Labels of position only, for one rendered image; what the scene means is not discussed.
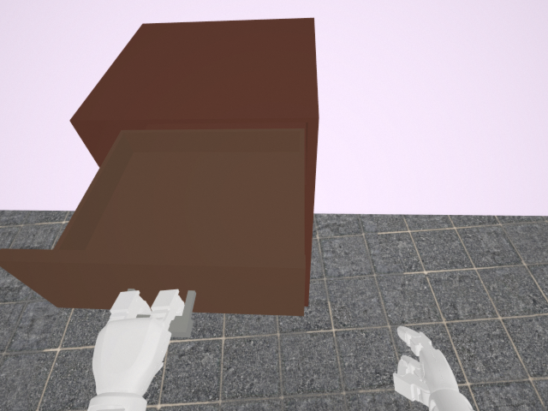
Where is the left robot forearm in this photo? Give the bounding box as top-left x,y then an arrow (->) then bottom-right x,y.
87,392 -> 147,411

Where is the right robot hand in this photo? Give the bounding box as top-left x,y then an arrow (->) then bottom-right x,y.
393,326 -> 460,407

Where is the right robot forearm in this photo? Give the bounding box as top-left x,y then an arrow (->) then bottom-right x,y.
428,389 -> 474,411

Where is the cabinet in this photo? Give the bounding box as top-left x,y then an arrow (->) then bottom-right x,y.
70,18 -> 319,307

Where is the drawer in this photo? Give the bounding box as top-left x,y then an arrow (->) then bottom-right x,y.
0,128 -> 306,316

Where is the handle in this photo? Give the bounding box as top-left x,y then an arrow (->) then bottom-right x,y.
128,289 -> 196,337

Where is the left robot hand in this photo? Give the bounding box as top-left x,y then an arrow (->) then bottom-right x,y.
92,289 -> 185,396

